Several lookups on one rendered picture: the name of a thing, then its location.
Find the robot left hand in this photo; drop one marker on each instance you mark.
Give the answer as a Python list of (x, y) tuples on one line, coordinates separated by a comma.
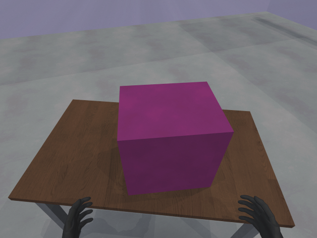
[(73, 226)]

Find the robot right hand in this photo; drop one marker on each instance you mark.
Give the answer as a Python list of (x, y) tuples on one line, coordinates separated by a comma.
[(264, 220)]

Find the table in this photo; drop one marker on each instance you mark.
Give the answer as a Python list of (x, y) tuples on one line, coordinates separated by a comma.
[(80, 158)]

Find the carton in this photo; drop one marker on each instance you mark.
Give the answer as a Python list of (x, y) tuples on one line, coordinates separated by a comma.
[(170, 136)]

